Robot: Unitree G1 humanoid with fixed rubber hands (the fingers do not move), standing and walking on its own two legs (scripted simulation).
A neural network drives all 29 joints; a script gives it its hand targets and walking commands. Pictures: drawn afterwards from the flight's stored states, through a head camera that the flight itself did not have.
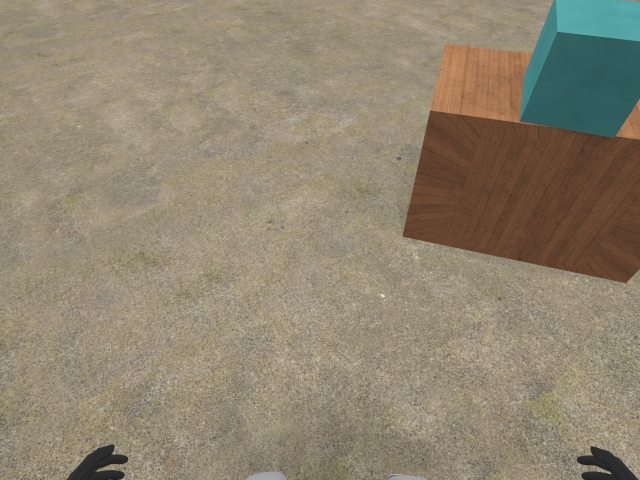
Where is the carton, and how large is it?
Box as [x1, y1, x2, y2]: [520, 0, 639, 137]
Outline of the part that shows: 553,0 523,77 520,121 614,137 639,98 639,2 621,0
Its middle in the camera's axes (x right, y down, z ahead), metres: +0.76 -0.51 +1.11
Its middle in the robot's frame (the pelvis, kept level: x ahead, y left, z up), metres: +1.19 -0.69 -0.04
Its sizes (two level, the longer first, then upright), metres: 0.294 0.249 0.249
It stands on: a pedestal, 0.58 m high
